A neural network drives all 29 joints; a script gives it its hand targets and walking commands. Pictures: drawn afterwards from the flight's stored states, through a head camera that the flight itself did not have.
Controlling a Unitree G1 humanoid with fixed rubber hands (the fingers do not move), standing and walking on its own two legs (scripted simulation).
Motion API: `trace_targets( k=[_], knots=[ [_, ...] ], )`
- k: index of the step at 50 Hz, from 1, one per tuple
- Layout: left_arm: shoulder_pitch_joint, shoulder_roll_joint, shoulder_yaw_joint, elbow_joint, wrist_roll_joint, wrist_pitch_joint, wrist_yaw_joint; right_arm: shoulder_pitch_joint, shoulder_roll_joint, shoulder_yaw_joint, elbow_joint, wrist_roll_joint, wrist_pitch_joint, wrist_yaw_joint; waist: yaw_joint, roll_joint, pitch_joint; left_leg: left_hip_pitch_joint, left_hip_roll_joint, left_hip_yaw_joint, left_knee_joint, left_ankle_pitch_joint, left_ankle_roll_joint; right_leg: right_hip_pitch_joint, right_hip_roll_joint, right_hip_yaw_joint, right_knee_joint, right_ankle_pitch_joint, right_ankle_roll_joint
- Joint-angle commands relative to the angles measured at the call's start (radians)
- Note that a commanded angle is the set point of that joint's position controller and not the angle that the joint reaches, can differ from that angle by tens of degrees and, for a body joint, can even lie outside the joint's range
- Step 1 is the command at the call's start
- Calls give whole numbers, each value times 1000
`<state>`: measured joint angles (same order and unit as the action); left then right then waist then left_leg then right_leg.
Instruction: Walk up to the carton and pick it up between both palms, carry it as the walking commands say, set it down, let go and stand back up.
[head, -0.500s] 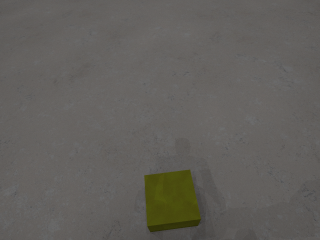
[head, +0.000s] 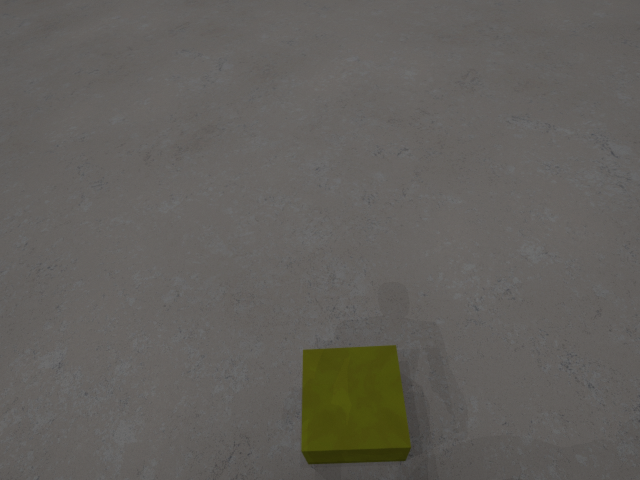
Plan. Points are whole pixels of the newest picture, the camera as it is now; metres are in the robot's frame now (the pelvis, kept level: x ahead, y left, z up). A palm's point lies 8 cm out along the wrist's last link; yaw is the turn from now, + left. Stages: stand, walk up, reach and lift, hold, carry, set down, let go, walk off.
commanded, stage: walk up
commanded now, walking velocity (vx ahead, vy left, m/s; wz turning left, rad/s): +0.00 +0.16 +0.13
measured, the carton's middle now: (352, 403) +0.43 +0.01 -0.69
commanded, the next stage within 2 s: stand in 1.66 s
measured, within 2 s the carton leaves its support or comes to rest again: neither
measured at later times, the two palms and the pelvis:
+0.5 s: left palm out of the picture +0.02 +0.28 -0.14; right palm out of the picture +0.05 -0.18 -0.13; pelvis +0.01 +0.05 +0.01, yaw -1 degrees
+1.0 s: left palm out of the picture +0.01 +0.24 -0.12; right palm out of the picture +0.02 -0.25 -0.15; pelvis -0.01 +0.00 +0.00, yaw +1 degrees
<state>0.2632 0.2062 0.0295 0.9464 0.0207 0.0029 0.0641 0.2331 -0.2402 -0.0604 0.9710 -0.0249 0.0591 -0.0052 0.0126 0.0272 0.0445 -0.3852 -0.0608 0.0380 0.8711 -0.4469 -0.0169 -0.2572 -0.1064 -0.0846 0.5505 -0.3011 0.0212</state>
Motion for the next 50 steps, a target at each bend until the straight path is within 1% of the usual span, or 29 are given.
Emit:
trace_targets(
  k=[1, 4, 5, 6, 7, 9, 11, 12, 13, 15, 20, 22, 24, 33, 34, 35, 36, 37, 38, 40, 41, 43, 44, 45, 46, 47, 48, 49, 50],
  knots=[
    [68, 203, 57, -29, 4, 3, 5, -12, -97, -28, -83, -4, 10, 19, -1, -195, -28, -144, 87, -90, 263, 11, -44, 69, -306, 238, -230, 448, -154],
    [47, 168, 54, -31, 14, -1, -11, -17, -62, -5, -80, -2, 17, 33, -15, -259, -26, -82, 64, -16, 81, 58, -58, 44, -212, 104, -211, 431, -108],
    [52, 150, 52, -23, 14, -2, -23, -24, -34, 10, -78, 2, 18, 29, -21, -280, -22, -27, 52, 4, -10, 60, -47, 21, -182, 88, -222, 380, -103],
    [30, 110, 36, 2, 13, -2, -36, -43, -7, 41, -81, 10, 4, 28, -10, -346, -18, 95, 53, 10, -141, 92, -31, -26, -102, 42, -277, 247, -102],
    [28, 132, 41, 4, 16, 2, -43, -54, -18, 47, -81, 13, -4, 25, 1, -351, -2, 124, 46, 32, -218, 89, -28, -29, -102, 57, -291, 171, -113],
    [26, 166, 43, 8, 7, 8, -53, -3, -34, 47, -43, 10, -20, 15, -26, -258, -1, 214, 40, 65, -428, 227, -26, -38, -108, 69, -250, 170, -102],
    [94, 108, 19, 15, 2, 4, -56, 64, -94, 31, 0, 4, -50, 3, -30, -100, -36, 326, 142, -11, -544, 315, -10, -47, -50, 52, -150, 125, -43],
    [121, 59, 6, 6, 0, 3, -58, 92, -163, 20, 7, -4, -66, -2, -12, 72, -48, 321, 293, -205, -612, 393, 8, -72, 24, 24, -53, -17, 4],
    [111, 57, -2, 7, -14, 12, -42, 31, -186, 6, -9, 8, -70, 0, -16, 255, -3, 202, 355, -278, -685, 355, 79, -72, 49, 8, -39, -142, 8],
    [111, 82, 6, 31, -20, 19, -47, -19, -134, 17, -3, 1, -75, -1, -12, 165, 18, 186, 287, -211, -665, 301, 98, -33, 38, 57, -4, -66, 9],
    [141, 60, 4, 69, -9, -8, -41, -32, -73, 24, 21, 11, -78, -11, 9, 132, -42, 173, 233, -142, -576, 300, 76, 119, 7, 38, -181, 110, -5],
    [115, 66, 4, 88, -10, -10, -41, -15, -41, 32, 35, 10, -72, -13, 3, 17, 6, 167, 189, -108, -588, 227, 48, 91, -2, 74, -206, 158, -12],
    [99, 65, 0, 100, -13, -15, -39, 7, -34, 31, 52, 11, -76, -15, 0, -34, 17, 201, 177, -88, -572, 302, 36, 84, -12, 88, -232, 199, -11],
    [99, 54, 5, 142, -7, -21, -29, 52, -26, 28, 83, 4, -76, -28, -5, -43, 9, 238, 199, -57, -561, 403, 27, 101, -13, 61, -213, 300, 0],
    [72, 116, 28, 108, -24, -8, -22, 9, -81, 4, 51, 5, -69, -36, -13, -37, 54, 192, 243, -58, -433, 710, 33, 57, -29, 56, -104, 529, 0],
    [81, 146, 52, 101, -28, 9, -19, 70, -135, -14, 34, 3, -69, -44, -21, -90, -32, 261, 331, -129, -386, 982, 77, 10, 10, 12, 22, 470, 18],
    [65, 127, 53, 74, -23, 18, -17, 124, -168, -36, 35, 10, -67, -47, -47, 9, -79, 307, 407, -195, -373, 1190, 143, -79, 51, -11, 176, 252, 35],
    [36, 93, 55, 41, -17, 30, -13, 153, -168, -47, 33, 6, -68, -49, -59, 164, -116, 299, 503, -277, -431, 1249, 215, -165, 76, 22, 365, -228, 35],
    [51, 60, 44, 30, -15, 41, -11, 113, -144, -40, 21, 4, -58, -45, -40, 212, -131, 198, 477, -228, -464, 1073, 221, -112, 53, 73, 460, -289, 20],
    [74, 7, 6, 24, -11, 47, -33, -17, -79, -17, -3, -18, -35, -36, -12, 272, -60, 4, 327, -143, -631, 162, 144, -28, 64, 48, 336, -182, -4],
    [68, 18, 2, 21, -8, 45, -42, -69, -86, -15, -16, -20, -27, -31, 3, 261, -10, -23, 305, -147, -659, -2, 120, -13, 58, 34, 223, -144, -2],
    [113, 31, 5, 46, -5, 27, -37, -50, -97, -19, 7, -10, -20, -23, 23, 138, 11, -5, 266, -131, -579, 85, 97, 94, 81, -38, -59, -12, 12],
    [139, 60, 16, 54, -2, 10, -29, 6, -69, -14, 25, -5, -22, -21, 31, 23, -6, -13, 225, -111, -477, 163, 75, 171, 40, -15, -169, 31, 9],
    [168, 121, 30, 57, 10, -5, -24, 51, -7, -1, 27, 4, -28, -17, 38, -192, -15, -41, 123, -30, -269, 117, 31, 175, -137, 208, -334, -24, -14],
    [85, 203, 50, 31, 20, -10, -24, 57, 10, 16, 8, -3, -19, -17, 22, -371, 11, -100, 81, -9, -142, -48, -8, 27, -302, 417, -429, -56, -57],
    [42, 199, 46, 20, 9, -8, -22, 21, -29, -1, -5, -7, -7, -18, 3, -313, 43, -50, 92, -64, 0, -81, -5, -59, -312, 402, -406, 160, -132],
    [22, 154, 34, 17, 9, -14, -24, 49, -31, -8, 15, -8, -2, -18, -15, -205, 32, -29, 96, -91, 49, -22, 3, -56, -260, 330, -370, 162, -139],
    [-13, 117, 23, 15, 7, -17, -25, 88, -29, -7, 39, -8, -6, -15, -34, -156, 17, -7, 105, -89, 53, 48, 1, -51, -209, 235, -344, 101, -118],
    [-38, 108, 23, 8, 1, -19, -22, 100, -35, -13, 50, -7, -11, -9, -40, -165, 4, -15, 95, -64, 76, 83, -7, -27, -188, 182, -326, 101, -118]
  ],
)
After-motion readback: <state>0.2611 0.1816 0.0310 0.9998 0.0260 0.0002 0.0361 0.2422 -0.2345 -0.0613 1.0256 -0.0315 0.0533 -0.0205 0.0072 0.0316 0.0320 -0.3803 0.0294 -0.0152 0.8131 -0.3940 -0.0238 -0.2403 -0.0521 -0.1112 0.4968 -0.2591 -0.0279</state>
